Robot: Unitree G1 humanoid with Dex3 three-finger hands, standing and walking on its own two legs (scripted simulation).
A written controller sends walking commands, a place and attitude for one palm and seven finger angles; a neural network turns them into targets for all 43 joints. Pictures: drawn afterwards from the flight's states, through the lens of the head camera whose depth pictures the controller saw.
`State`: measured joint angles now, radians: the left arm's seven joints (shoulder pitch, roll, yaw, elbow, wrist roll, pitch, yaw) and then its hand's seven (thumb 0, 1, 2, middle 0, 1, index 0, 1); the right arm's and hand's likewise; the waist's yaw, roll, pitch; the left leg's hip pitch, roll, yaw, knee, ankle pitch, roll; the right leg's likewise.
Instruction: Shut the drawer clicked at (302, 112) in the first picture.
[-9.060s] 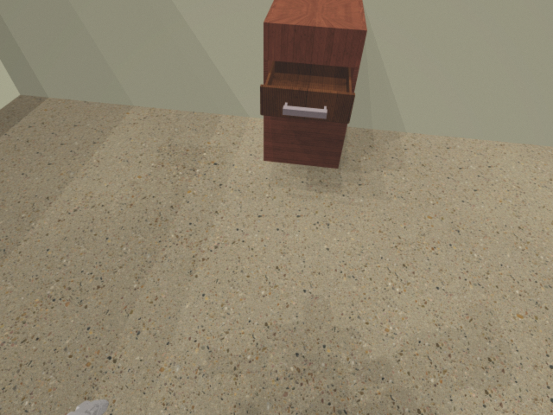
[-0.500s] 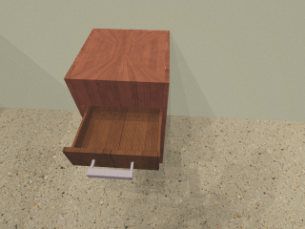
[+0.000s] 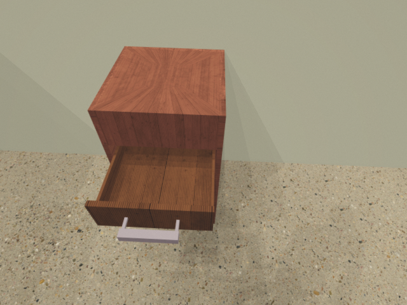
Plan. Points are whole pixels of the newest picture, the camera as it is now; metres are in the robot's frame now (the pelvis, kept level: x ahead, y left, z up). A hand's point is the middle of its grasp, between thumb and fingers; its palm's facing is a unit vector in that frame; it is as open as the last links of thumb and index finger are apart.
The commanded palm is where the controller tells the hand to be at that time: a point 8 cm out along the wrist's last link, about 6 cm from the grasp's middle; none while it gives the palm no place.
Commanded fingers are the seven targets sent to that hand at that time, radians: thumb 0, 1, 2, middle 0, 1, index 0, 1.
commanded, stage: come to a stop and stand still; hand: left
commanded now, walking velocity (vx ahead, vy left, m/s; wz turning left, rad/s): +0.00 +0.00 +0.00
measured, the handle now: (150, 228) +0.38 +0.18 -0.25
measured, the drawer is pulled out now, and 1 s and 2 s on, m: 0.25 0.25 0.25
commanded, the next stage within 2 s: look again from close up in 0.34 s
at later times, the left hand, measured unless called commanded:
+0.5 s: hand out of the picture -0.01 +0.15 -0.18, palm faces +0.03 -0.98 -0.19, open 7.4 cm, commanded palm none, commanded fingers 0.00 0.90 0.90 -0.20 -0.30 -0.20 -0.30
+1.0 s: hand out of the picture +0.01 +0.17 -0.18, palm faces +0.02 -0.98 -0.21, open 7.4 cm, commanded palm none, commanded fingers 0.00 0.90 0.90 -0.20 -0.30 -0.20 -0.30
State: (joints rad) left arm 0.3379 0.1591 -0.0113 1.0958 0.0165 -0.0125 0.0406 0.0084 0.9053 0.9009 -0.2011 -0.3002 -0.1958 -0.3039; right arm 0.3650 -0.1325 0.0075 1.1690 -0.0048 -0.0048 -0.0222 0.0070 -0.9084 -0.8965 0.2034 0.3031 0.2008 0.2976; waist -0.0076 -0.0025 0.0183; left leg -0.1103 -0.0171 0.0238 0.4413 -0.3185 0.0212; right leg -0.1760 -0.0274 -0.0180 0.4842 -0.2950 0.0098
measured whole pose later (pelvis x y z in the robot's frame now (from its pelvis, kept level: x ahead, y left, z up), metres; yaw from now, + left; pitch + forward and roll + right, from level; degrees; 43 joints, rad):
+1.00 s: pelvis -0.02 -0.01 +0.00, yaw +1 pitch -1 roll +0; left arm 0.26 0.17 -0.01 1.06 0.01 -0.01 0.04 0.01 0.91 0.90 -0.20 -0.30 -0.20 -0.30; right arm 0.26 -0.16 0.01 1.10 -0.01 0.00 -0.02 0.01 -0.91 -0.90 0.20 0.30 0.20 0.30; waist -0.01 0.00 0.04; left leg -0.16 0.00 0.01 0.50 -0.32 0.01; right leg -0.20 -0.02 -0.03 0.51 -0.28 0.00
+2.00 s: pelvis +0.00 +0.01 +0.00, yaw +1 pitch -2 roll +0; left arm 0.29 0.15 0.00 1.07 0.01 -0.01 0.05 0.01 0.91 0.90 -0.20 -0.30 -0.20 -0.30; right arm 0.30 -0.14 0.02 1.12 -0.01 -0.02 -0.03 0.01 -0.91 -0.90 0.20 0.30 0.20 0.30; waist -0.01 0.00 0.05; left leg -0.09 -0.04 0.02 0.44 -0.31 0.04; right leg -0.14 -0.05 -0.03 0.47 -0.29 0.03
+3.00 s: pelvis -0.03 -0.01 +0.00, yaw +1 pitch -2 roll +0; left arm 0.33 0.12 -0.01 1.09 0.01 -0.02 0.04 0.01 0.91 0.90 -0.20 -0.30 -0.20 -0.30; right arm 0.33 -0.11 0.02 1.15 0.00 -0.02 -0.03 0.01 -0.91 -0.90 0.20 0.30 0.20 0.30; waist 0.00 -0.01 0.05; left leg -0.14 0.00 0.01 0.43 -0.27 0.00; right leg -0.19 -0.02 -0.04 0.46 -0.24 -0.01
